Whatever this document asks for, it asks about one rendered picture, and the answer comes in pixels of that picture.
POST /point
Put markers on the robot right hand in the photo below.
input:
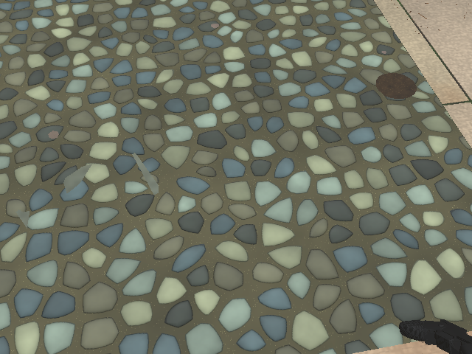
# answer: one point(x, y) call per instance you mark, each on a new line
point(447, 336)

